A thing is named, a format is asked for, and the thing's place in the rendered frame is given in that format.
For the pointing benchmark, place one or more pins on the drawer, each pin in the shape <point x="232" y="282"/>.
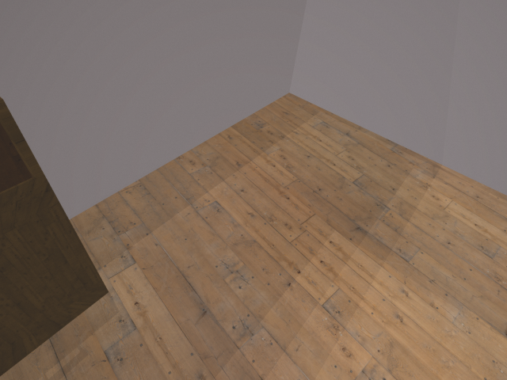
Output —
<point x="13" y="170"/>

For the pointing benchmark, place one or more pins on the cabinet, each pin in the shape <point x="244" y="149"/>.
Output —
<point x="47" y="278"/>

